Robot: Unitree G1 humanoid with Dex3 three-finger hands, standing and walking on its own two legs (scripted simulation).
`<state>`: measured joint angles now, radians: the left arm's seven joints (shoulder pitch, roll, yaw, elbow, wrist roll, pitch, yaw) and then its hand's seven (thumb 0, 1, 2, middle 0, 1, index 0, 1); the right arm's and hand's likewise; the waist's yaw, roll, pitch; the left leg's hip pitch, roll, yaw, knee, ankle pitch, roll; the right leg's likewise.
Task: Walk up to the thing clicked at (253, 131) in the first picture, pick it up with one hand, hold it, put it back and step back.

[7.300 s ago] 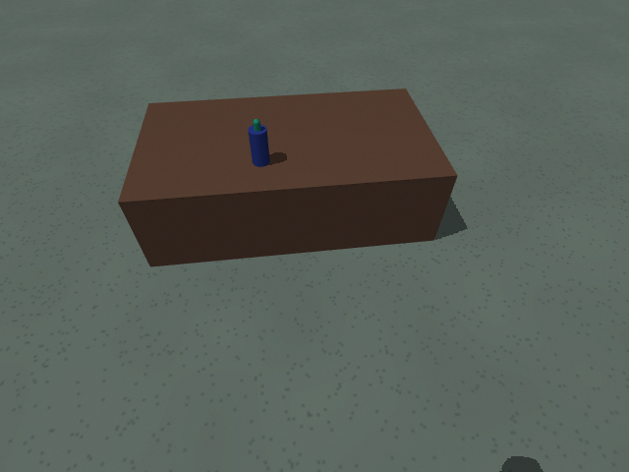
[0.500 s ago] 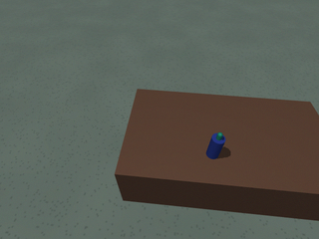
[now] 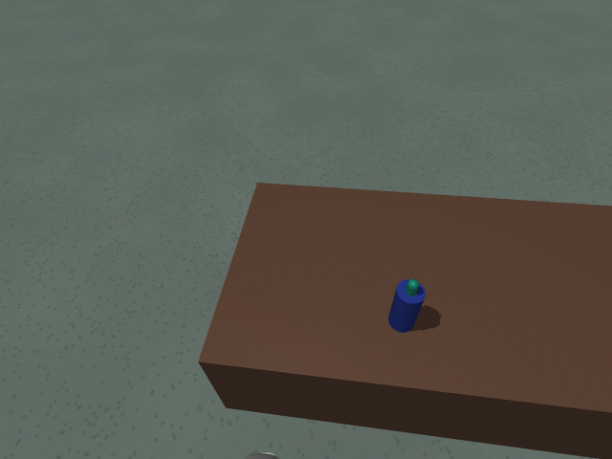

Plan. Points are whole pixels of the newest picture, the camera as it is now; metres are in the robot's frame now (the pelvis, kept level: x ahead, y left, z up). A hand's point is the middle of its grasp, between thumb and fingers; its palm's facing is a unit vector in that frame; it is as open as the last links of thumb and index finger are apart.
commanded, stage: walk up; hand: right
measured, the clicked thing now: (407, 302) +0.55 -0.19 -0.32
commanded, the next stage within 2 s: stand in 1.38 s
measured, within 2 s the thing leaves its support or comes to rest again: neither
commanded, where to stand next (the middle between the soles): +0.07 +0.01 m, yaw +1 degrees
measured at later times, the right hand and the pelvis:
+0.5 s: hand (479, 440) +0.21 -0.22 -0.14, palm faces -0.06 +0.94 -0.33, open 7.4 cm; pelvis +0.06 +0.02 +0.00, yaw +2 degrees
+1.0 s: hand out of the picture +0.13 -0.23 -0.15, palm faces -0.03 +0.94 -0.34, open 7.4 cm; pelvis +0.05 +0.02 +0.01, yaw +2 degrees
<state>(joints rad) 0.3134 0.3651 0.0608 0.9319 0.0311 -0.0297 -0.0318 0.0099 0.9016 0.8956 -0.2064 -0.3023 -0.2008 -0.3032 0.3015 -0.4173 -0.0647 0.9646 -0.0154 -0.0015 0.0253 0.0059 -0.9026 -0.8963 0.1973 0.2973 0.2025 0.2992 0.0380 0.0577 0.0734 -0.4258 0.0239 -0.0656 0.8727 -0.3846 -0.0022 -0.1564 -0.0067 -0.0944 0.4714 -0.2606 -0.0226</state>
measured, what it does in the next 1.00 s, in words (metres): steps on the spot: left foot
